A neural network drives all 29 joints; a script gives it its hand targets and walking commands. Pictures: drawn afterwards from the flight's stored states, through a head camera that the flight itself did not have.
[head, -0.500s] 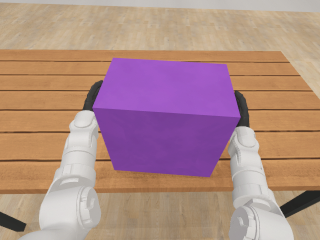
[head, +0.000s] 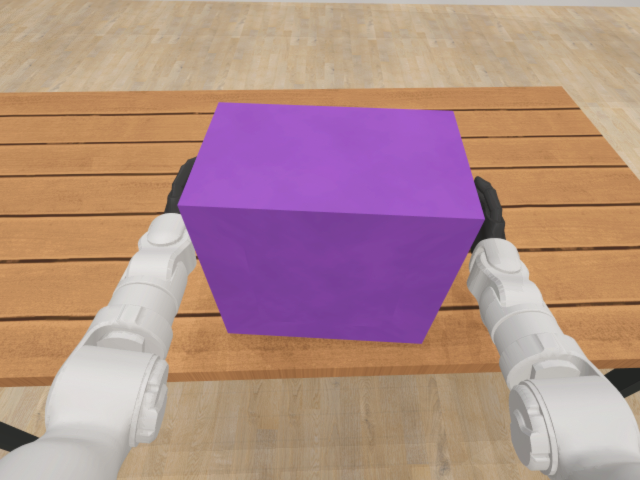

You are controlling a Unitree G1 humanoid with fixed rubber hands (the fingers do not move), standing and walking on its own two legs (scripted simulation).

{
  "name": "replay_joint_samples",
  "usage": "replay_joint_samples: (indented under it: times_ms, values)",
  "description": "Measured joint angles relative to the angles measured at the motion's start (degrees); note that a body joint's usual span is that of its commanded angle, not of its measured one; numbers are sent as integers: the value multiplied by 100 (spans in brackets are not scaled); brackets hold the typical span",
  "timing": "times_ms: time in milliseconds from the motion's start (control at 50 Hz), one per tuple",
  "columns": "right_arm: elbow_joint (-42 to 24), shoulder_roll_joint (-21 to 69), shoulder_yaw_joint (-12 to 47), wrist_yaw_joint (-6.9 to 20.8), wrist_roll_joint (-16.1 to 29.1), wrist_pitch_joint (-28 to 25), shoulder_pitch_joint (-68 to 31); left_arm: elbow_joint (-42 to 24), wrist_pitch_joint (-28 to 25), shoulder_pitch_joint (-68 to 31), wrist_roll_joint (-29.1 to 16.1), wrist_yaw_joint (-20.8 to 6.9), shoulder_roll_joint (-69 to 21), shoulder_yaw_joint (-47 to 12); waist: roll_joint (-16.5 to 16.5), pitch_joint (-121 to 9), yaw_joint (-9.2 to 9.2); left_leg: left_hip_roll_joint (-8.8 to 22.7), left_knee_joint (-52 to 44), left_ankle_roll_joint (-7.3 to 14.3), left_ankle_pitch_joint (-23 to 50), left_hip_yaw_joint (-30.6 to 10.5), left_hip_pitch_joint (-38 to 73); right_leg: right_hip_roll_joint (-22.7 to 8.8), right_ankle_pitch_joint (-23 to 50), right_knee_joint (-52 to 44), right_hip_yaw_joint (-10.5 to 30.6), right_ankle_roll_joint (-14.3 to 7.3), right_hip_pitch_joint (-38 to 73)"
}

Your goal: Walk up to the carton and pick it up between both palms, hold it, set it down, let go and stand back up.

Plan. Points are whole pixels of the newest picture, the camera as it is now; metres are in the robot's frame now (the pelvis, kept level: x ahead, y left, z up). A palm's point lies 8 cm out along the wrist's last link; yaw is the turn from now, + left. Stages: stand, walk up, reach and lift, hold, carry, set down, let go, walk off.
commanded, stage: set down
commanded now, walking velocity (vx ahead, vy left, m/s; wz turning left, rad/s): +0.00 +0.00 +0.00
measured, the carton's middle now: (329, 233) +0.42 -0.01 +0.07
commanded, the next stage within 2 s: none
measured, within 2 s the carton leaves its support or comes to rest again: neither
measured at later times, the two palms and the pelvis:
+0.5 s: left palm (159, 198) +0.43 +0.20 +0.14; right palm (537, 218) +0.39 -0.26 +0.12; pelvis -0.02 -0.01 +0.00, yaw +1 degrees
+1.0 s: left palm (119, 138) +0.43 +0.21 +0.23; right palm (579, 166) +0.38 -0.26 +0.21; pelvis -0.03 -0.01 +0.00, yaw +1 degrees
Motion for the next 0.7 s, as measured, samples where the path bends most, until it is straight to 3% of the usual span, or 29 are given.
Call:
replay_joint_samples:
  times_ms: [300,420,700]
  values:
    - [167,-957,616,359,960,313,-482,329,37,-374,-796,-173,679,-540,-53,-186,-97,-13,157,6,111,17,-562,-19,1,371,21,-51,-668]
    - [-248,-1000,624,332,1008,612,-490,19,372,-446,-990,-258,909,-580,-80,-190,-121,-25,85,-11,207,-6,-620,-29,41,382,-1,-79,-756]
    - [-1023,-794,161,139,740,1595,-631,-702,1585,-801,-828,-260,1162,-195,-198,37,-211,-34,-242,-58,376,-92,-100,-27,159,88,-88,-129,-217]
